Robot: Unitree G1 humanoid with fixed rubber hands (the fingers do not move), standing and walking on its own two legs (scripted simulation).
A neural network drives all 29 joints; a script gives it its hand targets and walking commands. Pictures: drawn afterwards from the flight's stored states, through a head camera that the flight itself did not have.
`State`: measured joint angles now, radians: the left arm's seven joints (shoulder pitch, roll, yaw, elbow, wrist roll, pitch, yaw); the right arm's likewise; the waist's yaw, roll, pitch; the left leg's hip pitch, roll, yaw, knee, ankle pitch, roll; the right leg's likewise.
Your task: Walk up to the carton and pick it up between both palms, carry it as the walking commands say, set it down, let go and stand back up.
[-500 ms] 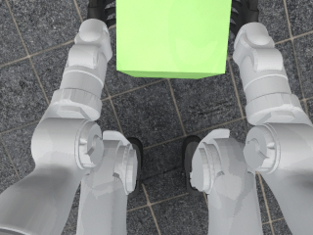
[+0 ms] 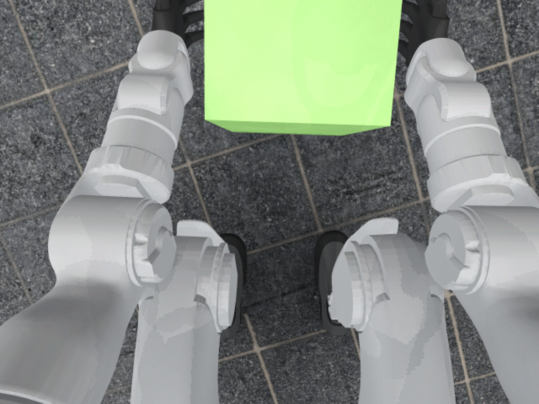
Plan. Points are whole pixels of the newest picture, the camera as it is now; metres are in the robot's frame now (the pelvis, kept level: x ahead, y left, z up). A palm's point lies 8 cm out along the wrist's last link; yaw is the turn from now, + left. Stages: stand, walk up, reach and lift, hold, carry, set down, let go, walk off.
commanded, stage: set down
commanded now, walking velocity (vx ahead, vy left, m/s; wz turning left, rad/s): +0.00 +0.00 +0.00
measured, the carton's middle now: (294, 53) +0.54 -0.02 -0.23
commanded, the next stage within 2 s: none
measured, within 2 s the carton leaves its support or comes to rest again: neither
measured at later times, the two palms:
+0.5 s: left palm (171, 38) +0.54 +0.13 -0.16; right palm (424, 46) +0.52 -0.17 -0.16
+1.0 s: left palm (140, 40) +0.54 +0.17 -0.16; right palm (454, 51) +0.52 -0.20 -0.16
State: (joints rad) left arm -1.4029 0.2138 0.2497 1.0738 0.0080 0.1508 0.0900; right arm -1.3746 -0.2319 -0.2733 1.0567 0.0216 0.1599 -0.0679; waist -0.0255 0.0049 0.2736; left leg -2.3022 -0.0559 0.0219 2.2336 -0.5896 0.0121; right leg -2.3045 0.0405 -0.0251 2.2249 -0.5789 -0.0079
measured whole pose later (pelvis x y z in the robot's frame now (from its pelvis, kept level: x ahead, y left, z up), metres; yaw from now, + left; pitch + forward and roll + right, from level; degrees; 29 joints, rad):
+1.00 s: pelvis +0.00 +0.00 +0.00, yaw +0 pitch +36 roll +0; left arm -1.41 0.37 0.06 1.16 -0.22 0.03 0.11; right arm -1.39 -0.36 -0.12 1.17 0.23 0.02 -0.10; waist -0.03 0.00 0.33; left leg -2.28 -0.05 0.02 2.22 -0.58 0.00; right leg -2.28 0.04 -0.03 2.21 -0.57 -0.01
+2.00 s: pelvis +0.02 +0.00 +0.22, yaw +0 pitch +46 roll +0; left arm -1.10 0.29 0.24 0.84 -0.05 0.17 0.03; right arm -1.05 -0.27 -0.27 0.80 0.08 0.17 -0.02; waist -0.03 0.00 -0.08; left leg -1.80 -0.05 -0.02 1.43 -0.44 0.00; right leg -1.80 0.05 0.01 1.42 -0.42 -0.01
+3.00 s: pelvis +0.11 +0.00 +0.40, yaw +0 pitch +17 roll +0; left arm -0.07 0.17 0.11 0.55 0.02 0.02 -0.03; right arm -0.04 -0.20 -0.10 0.54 0.01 0.01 0.06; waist -0.01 0.00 -0.03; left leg -0.61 -0.04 -0.05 0.61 -0.29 0.01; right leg -0.61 0.04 0.03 0.60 -0.28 -0.02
